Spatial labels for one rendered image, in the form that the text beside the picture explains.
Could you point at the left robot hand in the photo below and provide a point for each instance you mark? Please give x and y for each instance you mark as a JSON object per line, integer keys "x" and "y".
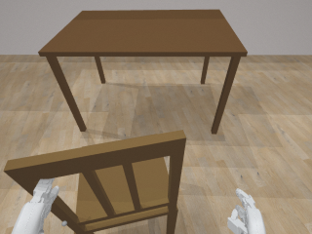
{"x": 32, "y": 215}

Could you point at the table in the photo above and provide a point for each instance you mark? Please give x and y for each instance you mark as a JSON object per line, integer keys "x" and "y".
{"x": 146, "y": 33}

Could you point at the chair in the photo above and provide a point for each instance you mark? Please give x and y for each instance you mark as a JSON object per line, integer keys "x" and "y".
{"x": 120, "y": 182}

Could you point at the right robot hand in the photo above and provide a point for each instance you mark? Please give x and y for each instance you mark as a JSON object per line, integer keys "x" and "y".
{"x": 251, "y": 218}

